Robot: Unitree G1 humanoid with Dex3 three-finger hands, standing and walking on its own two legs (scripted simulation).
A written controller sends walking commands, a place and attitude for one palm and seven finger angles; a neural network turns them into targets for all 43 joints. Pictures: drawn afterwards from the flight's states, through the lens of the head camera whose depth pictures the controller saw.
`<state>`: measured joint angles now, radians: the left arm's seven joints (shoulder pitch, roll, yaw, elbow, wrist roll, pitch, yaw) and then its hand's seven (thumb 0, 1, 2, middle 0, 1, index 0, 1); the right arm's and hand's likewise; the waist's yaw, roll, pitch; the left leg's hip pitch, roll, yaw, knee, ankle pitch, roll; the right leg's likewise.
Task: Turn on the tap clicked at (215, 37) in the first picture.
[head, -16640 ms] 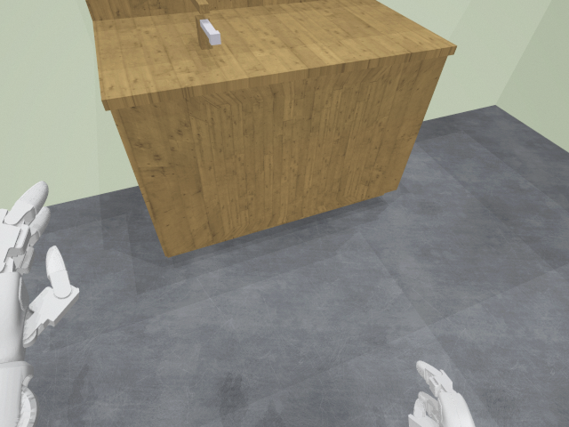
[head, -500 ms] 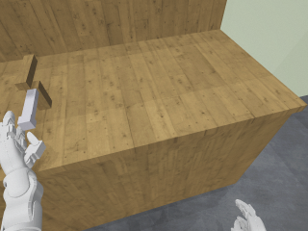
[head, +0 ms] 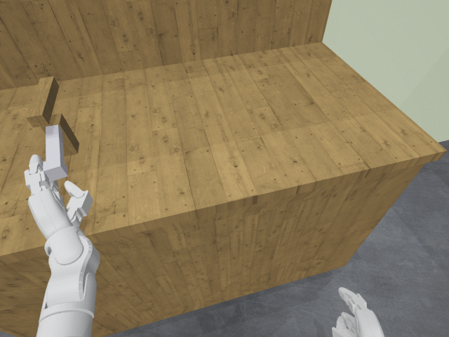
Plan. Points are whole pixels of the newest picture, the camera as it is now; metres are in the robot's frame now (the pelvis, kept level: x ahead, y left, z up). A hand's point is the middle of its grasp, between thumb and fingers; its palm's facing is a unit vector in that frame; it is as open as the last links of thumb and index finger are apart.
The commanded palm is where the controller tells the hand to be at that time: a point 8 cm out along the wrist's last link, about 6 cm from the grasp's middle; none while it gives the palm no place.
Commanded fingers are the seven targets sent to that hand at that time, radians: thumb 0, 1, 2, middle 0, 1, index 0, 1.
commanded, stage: push the lever round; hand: left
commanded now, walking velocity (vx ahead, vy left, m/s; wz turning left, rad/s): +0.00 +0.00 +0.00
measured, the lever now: (55, 169) +0.36 +0.33 +0.12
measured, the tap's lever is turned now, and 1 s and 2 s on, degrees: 10 33 70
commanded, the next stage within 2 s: lift the hand up off the lever in 1.84 s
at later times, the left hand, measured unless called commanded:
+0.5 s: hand (110, 182) +0.35 +0.24 +0.10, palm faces +0.74 -0.67 -0.05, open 7.9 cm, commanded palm +0.30 +0.26 +0.10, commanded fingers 0.00 0.90 0.90 -0.15 -0.15 -0.15 -0.15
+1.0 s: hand (120, 172) +0.37 +0.23 +0.10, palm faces +0.80 -0.59 -0.05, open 7.9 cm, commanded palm +0.32 +0.24 +0.10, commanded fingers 0.00 0.90 0.90 -0.15 -0.15 -0.15 -0.15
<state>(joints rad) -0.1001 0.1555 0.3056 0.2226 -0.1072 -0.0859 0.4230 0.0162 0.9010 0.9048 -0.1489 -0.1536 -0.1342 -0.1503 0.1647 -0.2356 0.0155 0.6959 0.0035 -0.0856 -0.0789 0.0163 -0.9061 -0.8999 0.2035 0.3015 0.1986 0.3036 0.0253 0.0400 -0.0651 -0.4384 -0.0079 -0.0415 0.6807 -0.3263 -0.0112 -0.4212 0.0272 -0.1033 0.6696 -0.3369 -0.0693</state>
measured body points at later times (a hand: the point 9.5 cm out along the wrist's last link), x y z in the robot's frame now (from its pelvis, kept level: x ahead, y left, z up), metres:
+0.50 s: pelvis +0.00 +0.00 +0.00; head +0.01 -0.01 +0.45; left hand +0.30 +0.27 +0.10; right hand +0.18 -0.23 -0.10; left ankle +0.01 +0.13 -0.72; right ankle +0.01 -0.07 -0.72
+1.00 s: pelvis +0.00 +0.00 +0.00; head +0.02 -0.01 +0.45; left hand +0.33 +0.25 +0.10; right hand +0.18 -0.22 -0.11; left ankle +0.01 +0.13 -0.72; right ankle +0.01 -0.07 -0.72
